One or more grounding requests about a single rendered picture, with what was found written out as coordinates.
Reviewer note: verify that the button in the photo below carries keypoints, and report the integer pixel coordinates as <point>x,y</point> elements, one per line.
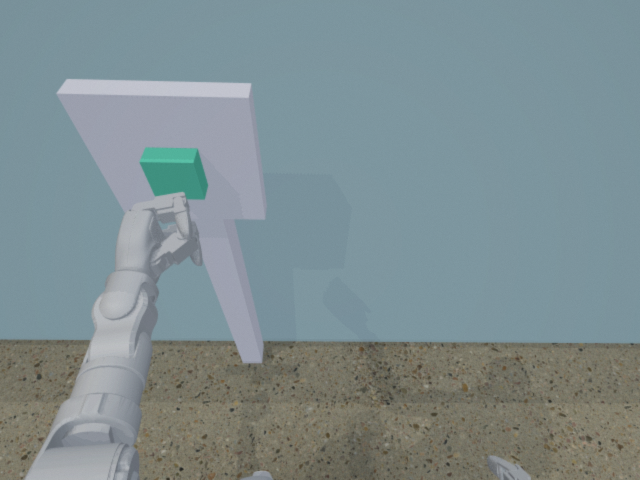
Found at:
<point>173,170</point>

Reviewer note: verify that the left robot forearm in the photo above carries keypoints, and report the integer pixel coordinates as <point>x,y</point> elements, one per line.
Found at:
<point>104,404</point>

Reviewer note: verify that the robot left hand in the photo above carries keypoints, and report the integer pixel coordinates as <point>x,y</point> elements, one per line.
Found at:
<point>140,236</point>

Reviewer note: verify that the left robot shin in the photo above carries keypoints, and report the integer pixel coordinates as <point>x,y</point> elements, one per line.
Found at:
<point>262,473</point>

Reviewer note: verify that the left robot upper arm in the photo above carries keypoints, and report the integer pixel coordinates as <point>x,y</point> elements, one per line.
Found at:
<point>112,461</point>

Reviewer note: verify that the panel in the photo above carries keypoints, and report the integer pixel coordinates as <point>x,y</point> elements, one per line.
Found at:
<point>117,119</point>

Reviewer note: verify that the robot right hand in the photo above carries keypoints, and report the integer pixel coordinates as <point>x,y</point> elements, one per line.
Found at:
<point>505,470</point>

